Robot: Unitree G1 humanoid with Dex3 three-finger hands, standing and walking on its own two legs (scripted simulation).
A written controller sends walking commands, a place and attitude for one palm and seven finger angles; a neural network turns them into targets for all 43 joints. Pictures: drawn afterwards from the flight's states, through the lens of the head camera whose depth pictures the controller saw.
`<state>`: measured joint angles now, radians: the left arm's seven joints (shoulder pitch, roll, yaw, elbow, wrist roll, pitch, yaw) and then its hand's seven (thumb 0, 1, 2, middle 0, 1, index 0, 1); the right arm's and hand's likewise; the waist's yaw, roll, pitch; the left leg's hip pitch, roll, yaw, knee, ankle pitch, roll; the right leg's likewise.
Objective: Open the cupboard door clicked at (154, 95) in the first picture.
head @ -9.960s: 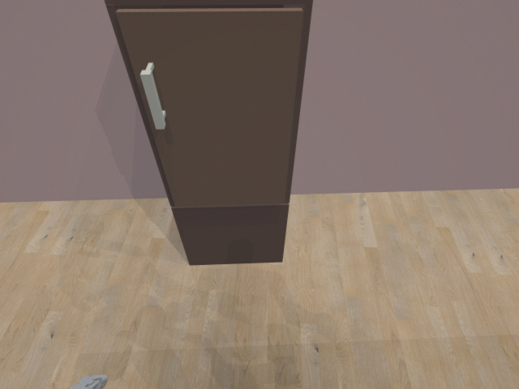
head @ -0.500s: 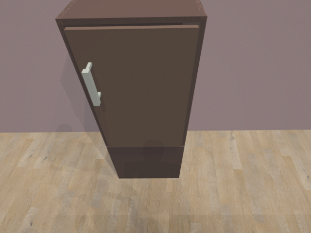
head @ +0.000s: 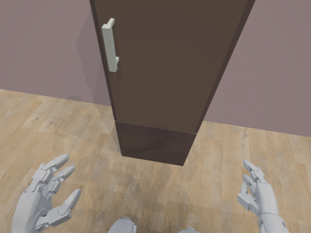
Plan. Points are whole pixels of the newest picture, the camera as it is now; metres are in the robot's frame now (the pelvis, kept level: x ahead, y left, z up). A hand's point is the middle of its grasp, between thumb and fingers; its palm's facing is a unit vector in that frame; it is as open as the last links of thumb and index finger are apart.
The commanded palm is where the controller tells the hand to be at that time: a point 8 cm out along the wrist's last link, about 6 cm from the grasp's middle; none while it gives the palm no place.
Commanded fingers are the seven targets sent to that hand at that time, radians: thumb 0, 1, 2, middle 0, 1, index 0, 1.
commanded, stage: raise the hand with hooked fingers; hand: left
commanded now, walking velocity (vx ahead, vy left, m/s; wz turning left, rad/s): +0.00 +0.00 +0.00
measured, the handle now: (112, 46) +0.56 +0.21 +0.15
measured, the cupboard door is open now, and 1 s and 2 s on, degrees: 0 0 0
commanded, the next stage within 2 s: move the hooked fingers beside the handle in 1.58 s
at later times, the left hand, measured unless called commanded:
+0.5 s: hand (52, 161) +0.23 +0.25 +0.09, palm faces +0.02 -1.00 -0.07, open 12.2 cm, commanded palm +0.20 +0.31 +0.11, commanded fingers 0.00 -0.31 0.38 -0.29 -1.08 -0.29 -1.08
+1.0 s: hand (32, 113) +0.29 +0.30 +0.16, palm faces +0.05 -1.00 -0.04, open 13.9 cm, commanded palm +0.27 +0.34 +0.17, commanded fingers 0.00 -0.50 0.30 -0.30 -1.20 -0.30 -1.20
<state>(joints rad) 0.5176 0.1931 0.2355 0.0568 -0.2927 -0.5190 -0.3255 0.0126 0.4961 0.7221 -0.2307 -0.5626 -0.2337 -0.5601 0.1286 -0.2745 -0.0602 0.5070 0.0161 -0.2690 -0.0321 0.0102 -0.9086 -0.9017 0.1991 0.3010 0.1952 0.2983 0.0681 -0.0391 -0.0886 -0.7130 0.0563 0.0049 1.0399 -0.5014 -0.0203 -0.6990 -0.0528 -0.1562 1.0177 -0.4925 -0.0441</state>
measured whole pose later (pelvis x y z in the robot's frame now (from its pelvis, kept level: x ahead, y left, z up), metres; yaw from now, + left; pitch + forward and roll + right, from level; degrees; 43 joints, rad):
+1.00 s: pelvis +0.01 +0.03 +0.05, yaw -1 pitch +2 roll -1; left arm -0.04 0.41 0.42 0.26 -0.34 -0.11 -0.44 -0.01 -0.49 0.30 -0.30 -1.19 -0.30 -1.19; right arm 0.25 -0.25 0.08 0.60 0.05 -0.25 -0.10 0.01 -0.90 -0.90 0.21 0.30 0.20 0.30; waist 0.04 0.03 -0.02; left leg -0.37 0.03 0.05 0.69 -0.36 0.02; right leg -0.36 -0.04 -0.12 0.64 -0.32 0.00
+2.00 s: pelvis +0.00 +0.01 +0.05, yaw -2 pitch +3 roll +0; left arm -0.35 0.47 0.44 0.61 -0.29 -0.12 -0.47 -0.01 -0.50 0.30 -0.30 -1.20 -0.30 -1.20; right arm 0.26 -0.28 0.07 0.62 0.06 -0.20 -0.12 0.01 -0.90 -0.90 0.21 0.30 0.20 0.30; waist -0.01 0.01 -0.01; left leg -0.37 0.04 0.06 0.64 -0.32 0.00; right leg -0.38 -0.03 -0.11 0.62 -0.29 -0.02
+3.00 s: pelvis +0.01 +0.03 +0.04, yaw -4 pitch +12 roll -2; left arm -0.80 0.66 0.49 1.15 -0.16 -0.24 -0.47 -0.01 -0.50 0.30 -0.30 -1.20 -0.30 -1.20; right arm 0.39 -0.30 0.05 0.62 0.04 -0.03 -0.07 0.01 -0.90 -0.90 0.21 0.30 0.20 0.30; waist -0.11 0.00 -0.05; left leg -0.59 0.05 0.08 0.75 -0.37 0.03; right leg -0.59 -0.03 -0.09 0.68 -0.31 0.00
